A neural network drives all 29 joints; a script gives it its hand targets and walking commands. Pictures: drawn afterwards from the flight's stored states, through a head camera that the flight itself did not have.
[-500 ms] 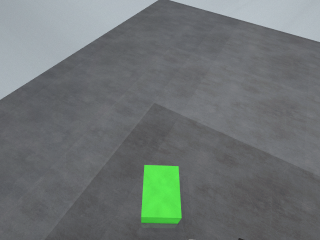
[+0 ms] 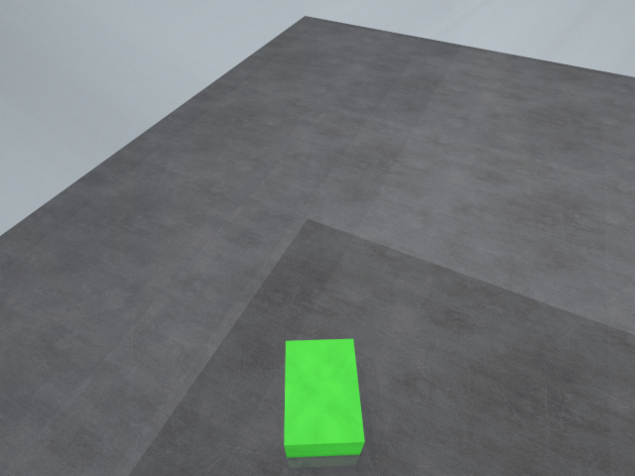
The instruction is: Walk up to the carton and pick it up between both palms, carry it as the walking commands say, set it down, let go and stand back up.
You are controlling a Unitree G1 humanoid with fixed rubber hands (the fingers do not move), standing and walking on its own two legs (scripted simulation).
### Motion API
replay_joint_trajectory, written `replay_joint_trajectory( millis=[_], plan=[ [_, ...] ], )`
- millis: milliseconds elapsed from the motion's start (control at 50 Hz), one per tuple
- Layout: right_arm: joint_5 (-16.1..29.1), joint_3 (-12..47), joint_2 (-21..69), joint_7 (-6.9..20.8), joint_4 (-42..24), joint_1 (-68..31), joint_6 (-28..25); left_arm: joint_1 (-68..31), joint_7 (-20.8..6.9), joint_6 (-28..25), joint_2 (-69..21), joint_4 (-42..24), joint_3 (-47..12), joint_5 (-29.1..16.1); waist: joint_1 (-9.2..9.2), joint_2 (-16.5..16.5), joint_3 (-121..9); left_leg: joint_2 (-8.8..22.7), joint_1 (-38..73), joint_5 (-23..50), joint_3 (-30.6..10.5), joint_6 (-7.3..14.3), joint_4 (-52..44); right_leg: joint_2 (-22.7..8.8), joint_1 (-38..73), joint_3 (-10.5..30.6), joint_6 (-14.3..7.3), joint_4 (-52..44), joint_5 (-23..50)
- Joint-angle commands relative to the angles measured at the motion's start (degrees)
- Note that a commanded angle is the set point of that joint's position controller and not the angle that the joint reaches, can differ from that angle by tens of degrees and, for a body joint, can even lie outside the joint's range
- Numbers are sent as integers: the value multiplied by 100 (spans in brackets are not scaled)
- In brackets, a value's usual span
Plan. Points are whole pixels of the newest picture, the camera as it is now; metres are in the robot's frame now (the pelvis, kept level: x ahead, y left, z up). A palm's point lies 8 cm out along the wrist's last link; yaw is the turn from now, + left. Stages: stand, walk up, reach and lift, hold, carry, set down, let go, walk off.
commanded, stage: walk up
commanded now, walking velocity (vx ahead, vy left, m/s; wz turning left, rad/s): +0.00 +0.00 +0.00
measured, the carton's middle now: (321, 395) +0.46 -0.01 -0.71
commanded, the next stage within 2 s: stand in 0.04 s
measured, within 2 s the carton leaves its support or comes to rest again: neither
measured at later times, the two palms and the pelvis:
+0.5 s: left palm out of the picture +0.14 +0.24 -0.13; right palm (488, 471) +0.16 -0.22 -0.12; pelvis -0.02 +0.00 -0.02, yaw +2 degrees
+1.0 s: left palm (174, 446) +0.20 +0.22 -0.17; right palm (467, 450) +0.20 -0.22 -0.17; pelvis -0.07 +0.02 -0.07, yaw +1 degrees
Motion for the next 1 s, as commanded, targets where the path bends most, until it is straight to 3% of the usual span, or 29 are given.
replay_joint_trajectory(
  millis=[0, 220, 240, 260, 280, 300, 340, 380, 420, 500, 580, 680, 800, 980],
  plan=[
    [-8, -65, -477, -24, -33, 238, -39, 224, 16, -28, 572, -46, 105, -17, 35, -145, 61, 398, -158, 659, -349, 110, -298, -637, -50, 582, -152, -462, 795],
    [25, -15, -404, -63, 160, 525, -17, 397, 43, -34, 425, 174, 96, -36, 2, -18, 168, 386, -178, 603, -396, 123, -308, -561, -121, 542, -164, -471, 598],
    [724, 142, -1023, -48, -4040, -3865, -53, -3743, -93, 32, 777, -3488, -88, -698, -26, -68, -1073, -217, -1908, -1054, -113, 169, 975, -198, -1283, 156, -222, 554, -1607],
    [722, 198, -655, -132, -2732, -2789, 626, -2457, -63, 736, 549, -2394, 69, -472, 5, 6, -478, -163, -1787, -1365, -92, 199, 1089, -273, -1520, 128, -2, 497, -1643],
    [651, 182, -804, -63, -2896, -2113, 1086, -1866, -63, 1185, 632, -2630, -124, -382, -160, 174, -278, -303, -1912, -1684, 15, 163, 988, -171, -1471, 9, -48, 416, -1820],
    [569, 113, -964, 4, -3026, -2134, 1564, -1601, -115, 1628, 812, -2501, -115, -369, -66, -120, -218, -238, -2048, -1899, 123, 209, 948, -139, -1545, -185, -66, 526, -2019],
    [291, -6, -797, 62, -2773, -1278, 2588, -1037, -168, 2591, 791, -2461, -26, -348, -12, -366, 29, -331, -1774, -1450, 281, 289, 1115, -166, -1695, -159, -120, 508, -2063],
    [302, -74, -394, 133, -2612, -725, 3296, -623, -243, 3256, 579, -2525, 71, -216, -96, -246, -254, -378, -1534, -540, 70, 367, 1177, -84, -1538, 0, -24, 614, -918],
    [224, -132, -177, 182, -2726, -395, 3557, -407, -282, 3473, 541, -2617, 191, -14, -127, -171, -617, -417, -1509, 181, -212, 387, 1112, 7, -1129, 66, 33, 785, 323],
    [-191, -526, -206, 313, -3383, -704, 3080, -583, -358, 3017, 186, -3181, 236, 341, -163, -144, -1239, -468, -1770, 1214, -514, 271, 1418, 106, -1066, 92, 15, 1130, 1756],
    [-393, -815, -273, 393, -3749, -1174, 2375, -1079, -325, 2394, -25, -3569, 261, 278, -220, 53, -1964, -410, -2269, 1707, -533, 118, 2054, 117, -1685, -42, 28, 1785, 2026],
    [-197, -801, -415, 472, -3637, -1152, 1820, -1002, -124, 1953, -140, -3750, 344, 166, -190, 262, -2567, -420, -2367, 2391, -510, -61, 2543, 186, -2487, -99, 37, 2400, 1840],
    [8, -714, -599, 522, -3546, -1750, 1828, -1385, 35, 2031, -278, -3806, 431, 53, -65, 134, -2580, -447, -2877, 1227, -323, -85, 2676, 232, -2888, -91, 42, 2641, 860],
    [178, -850, -924, 593, -3212, -3911, 2187, -3479, 178, 2455, -202, -3531, 558, -74, -30, -99, -2324, -339, -3464, -931, -227, -2, 2756, 185, -3437, -88, -22, 2778, -872]
  ],
)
